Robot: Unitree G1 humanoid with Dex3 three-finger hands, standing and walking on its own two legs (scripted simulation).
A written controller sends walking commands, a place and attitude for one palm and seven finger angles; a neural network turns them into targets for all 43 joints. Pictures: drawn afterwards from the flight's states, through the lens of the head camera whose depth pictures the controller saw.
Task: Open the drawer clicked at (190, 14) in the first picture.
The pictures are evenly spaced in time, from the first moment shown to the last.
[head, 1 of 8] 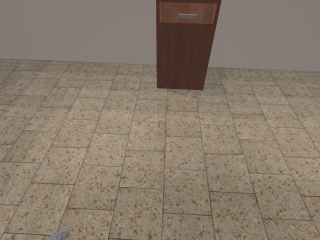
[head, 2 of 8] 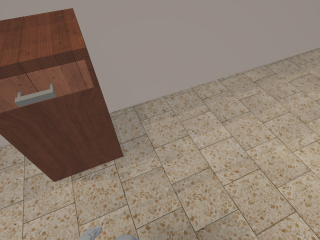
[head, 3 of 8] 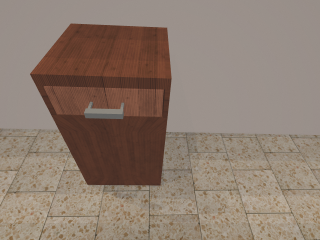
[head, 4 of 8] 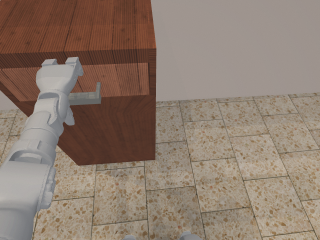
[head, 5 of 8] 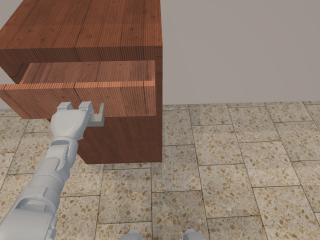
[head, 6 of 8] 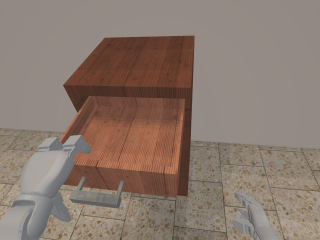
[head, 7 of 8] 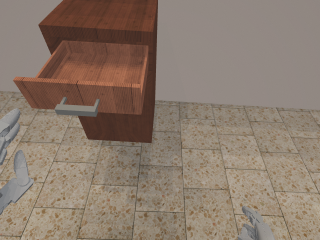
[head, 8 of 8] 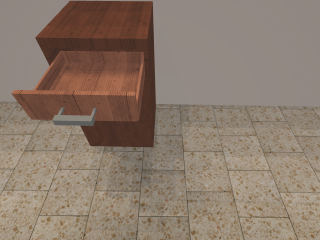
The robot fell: no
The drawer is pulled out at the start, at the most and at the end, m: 0.00 0.30 0.30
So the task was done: yes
